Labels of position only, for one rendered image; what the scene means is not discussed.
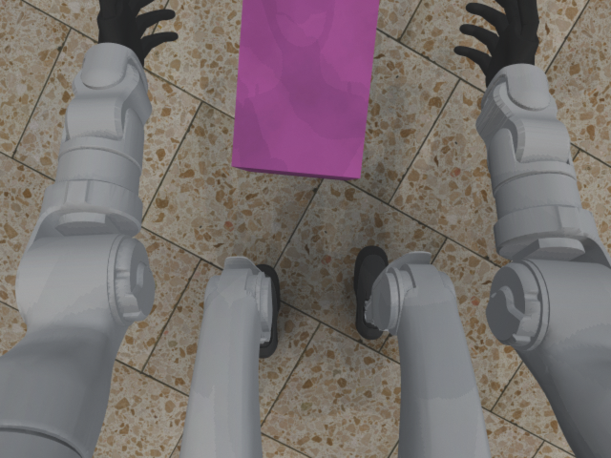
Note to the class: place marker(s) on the carton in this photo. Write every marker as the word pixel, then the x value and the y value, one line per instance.
pixel 303 87

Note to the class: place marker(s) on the robot left forearm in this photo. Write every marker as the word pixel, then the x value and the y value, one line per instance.
pixel 101 152

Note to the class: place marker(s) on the right robot shin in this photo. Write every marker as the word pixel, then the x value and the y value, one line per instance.
pixel 416 257

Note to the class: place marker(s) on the left robot hand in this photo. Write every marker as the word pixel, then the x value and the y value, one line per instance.
pixel 119 23

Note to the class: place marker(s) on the left robot upper arm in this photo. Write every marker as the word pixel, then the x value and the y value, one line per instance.
pixel 78 296

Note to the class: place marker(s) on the robot left foot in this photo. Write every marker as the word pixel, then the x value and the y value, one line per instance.
pixel 268 348

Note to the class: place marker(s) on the right robot upper arm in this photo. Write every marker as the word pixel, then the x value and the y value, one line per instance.
pixel 557 316

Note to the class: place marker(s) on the right robot hand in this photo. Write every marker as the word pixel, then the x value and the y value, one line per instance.
pixel 517 42

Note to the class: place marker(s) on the robot right forearm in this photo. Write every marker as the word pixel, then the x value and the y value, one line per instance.
pixel 539 212

